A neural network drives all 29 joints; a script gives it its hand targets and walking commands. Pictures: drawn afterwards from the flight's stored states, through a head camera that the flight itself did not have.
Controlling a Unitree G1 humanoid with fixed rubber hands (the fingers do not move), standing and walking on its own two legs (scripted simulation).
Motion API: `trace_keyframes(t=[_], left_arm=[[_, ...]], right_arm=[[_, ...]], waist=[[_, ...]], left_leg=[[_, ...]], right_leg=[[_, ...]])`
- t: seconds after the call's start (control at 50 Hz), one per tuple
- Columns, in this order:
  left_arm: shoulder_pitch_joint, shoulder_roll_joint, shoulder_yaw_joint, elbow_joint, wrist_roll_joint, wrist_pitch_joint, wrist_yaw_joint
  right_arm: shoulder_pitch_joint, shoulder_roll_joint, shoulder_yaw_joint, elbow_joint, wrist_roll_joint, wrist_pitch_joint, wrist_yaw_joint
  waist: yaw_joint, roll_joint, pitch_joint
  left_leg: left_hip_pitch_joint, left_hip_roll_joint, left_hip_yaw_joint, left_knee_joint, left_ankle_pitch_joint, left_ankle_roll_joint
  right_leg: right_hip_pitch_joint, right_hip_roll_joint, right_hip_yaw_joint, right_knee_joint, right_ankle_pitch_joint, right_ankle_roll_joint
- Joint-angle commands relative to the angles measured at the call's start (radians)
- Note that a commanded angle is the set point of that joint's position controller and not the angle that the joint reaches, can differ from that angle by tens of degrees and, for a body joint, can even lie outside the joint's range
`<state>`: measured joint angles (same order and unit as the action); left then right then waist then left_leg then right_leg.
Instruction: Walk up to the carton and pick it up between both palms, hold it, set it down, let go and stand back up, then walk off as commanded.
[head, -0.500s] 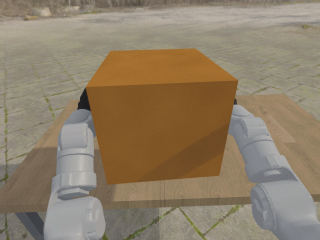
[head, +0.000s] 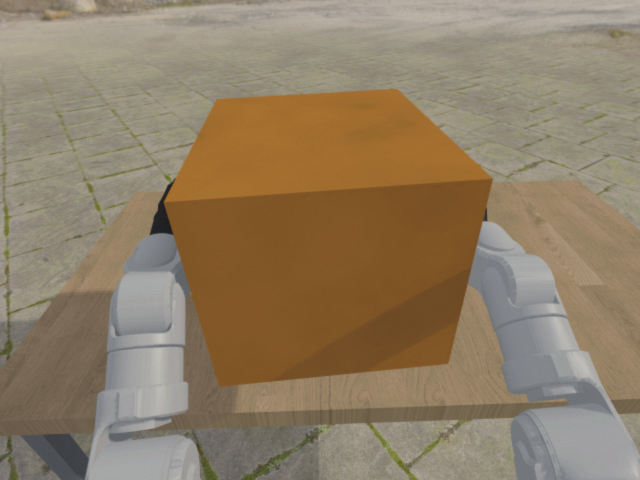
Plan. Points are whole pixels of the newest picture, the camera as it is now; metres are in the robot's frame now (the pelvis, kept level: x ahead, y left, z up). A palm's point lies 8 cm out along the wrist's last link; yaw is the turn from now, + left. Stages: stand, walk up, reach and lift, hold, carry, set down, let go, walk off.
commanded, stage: hold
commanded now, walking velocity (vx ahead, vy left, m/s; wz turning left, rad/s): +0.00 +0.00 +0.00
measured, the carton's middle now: (320, 217) +0.40 +0.00 +0.21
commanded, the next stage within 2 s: set down in 1.98 s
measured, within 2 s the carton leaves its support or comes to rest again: neither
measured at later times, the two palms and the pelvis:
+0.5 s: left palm (152, 240) +0.33 +0.19 +0.24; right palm (471, 228) +0.33 -0.17 +0.23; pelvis -0.04 +0.00 +0.00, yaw +0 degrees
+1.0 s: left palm (176, 234) +0.36 +0.18 +0.22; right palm (465, 229) +0.36 -0.18 +0.21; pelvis +0.00 +0.00 +0.00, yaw +0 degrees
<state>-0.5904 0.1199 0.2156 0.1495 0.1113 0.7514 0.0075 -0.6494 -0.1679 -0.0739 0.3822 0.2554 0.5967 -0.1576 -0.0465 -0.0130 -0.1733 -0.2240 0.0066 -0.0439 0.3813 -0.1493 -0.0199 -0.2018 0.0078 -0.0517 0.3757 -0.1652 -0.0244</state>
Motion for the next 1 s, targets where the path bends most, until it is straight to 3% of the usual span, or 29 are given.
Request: trace_keyframes(t=[0.0, 0.06, 0.18, 0.3, 0.42, 0.48, 0.54, 0.74, 0.9, 0.98], left_arm=[[-0.673, -0.531, -0.370, -0.307, -0.146, -0.022, -0.178], [-0.762, -0.547, -0.363, -0.223, -0.146, -0.027, -0.179], [-0.849, -0.545, -0.312, -0.001, -0.123, -0.048, -0.182], [-0.897, -0.515, -0.250, 0.181, -0.088, -0.084, -0.210], [-0.988, -0.527, -0.258, 0.259, -0.102, -0.132, -0.223], [-1.012, -0.566, -0.289, 0.254, -0.123, -0.150, -0.206], [-1.012, -0.614, -0.338, 0.210, -0.150, -0.162, -0.171], [-0.891, -0.621, -0.351, 0.067, -0.174, -0.139, -0.151], [-0.751, -0.601, -0.402, -0.202, -0.194, -0.109, -0.145], [-0.670, -0.556, -0.377, -0.281, -0.164, -0.070, -0.156]], right_arm=[[-0.805, 0.515, 0.373, -0.389, 0.181, -0.046, 0.120], [-0.868, 0.530, 0.333, -0.300, 0.143, -0.045, 0.145], [-0.956, 0.533, 0.250, -0.102, 0.045, -0.069, 0.199], [-0.963, 0.515, 0.164, 0.046, -0.010, -0.106, 0.215], [-1.009, 0.537, 0.144, 0.098, -0.013, -0.156, 0.214], [-1.057, 0.570, 0.168, 0.079, -0.004, -0.182, 0.211], [-1.092, 0.608, 0.199, 0.049, 0.006, -0.199, 0.211], [-1.029, 0.629, 0.286, -0.076, 0.081, -0.191, 0.176], [-0.925, 0.616, 0.421, -0.360, 0.205, -0.147, 0.121], [-0.838, 0.569, 0.429, -0.405, 0.211, -0.099, 0.107]], waist=[[-0.037, 0.053, -0.356], [-0.033, 0.059, -0.305], [-0.035, 0.032, -0.252], [-0.045, 0.015, -0.219], [-0.063, -0.016, -0.230], [-0.061, 0.001, -0.254], [-0.053, 0.067, -0.292], [-0.040, 0.023, -0.351], [-0.028, 0.037, -0.504], [-0.027, 0.034, -0.454]], left_leg=[[0.141, -0.068, 0.014, -0.062, 0.232, -0.015], [0.100, -0.055, 0.017, -0.098, 0.089, -0.003], [0.020, -0.046, 0.034, -0.136, -0.118, 0.020], [-0.042, -0.040, 0.024, -0.140, -0.204, 0.043], [0.071, -0.061, 0.001, -0.068, -0.185, 0.036], [0.067, -0.051, 0.002, -0.089, -0.191, 0.033], [0.000, -0.019, 0.012, -0.150, -0.206, 0.031], [0.082, -0.050, 0.033, -0.090, 0.032, 0.023], [0.170, -0.078, 0.020, -0.015, 0.368, -0.011], [0.171, -0.082, 0.018, -0.018, 0.381, -0.015]], right_leg=[[0.336, 0.047, 0.064, -0.072, 0.386, 0.065], [0.255, 0.042, 0.060, -0.104, 0.160, 0.047], [0.156, 0.021, 0.058, -0.139, -0.147, 0.017], [0.119, 0.005, 0.070, -0.154, -0.263, -0.001], [-0.055, -0.044, 0.088, -0.191, -0.343, -0.035], [-0.031, -0.022, 0.065, -0.175, -0.286, -0.021], [0.096, 0.034, 0.035, -0.128, -0.157, 0.010], [0.200, 0.035, 0.059, -0.129, 0.067, 0.035], [0.378, 0.053, 0.071, -0.052, 0.560, 0.074], [0.403, 0.050, 0.072, -0.044, 0.606, 0.082]])
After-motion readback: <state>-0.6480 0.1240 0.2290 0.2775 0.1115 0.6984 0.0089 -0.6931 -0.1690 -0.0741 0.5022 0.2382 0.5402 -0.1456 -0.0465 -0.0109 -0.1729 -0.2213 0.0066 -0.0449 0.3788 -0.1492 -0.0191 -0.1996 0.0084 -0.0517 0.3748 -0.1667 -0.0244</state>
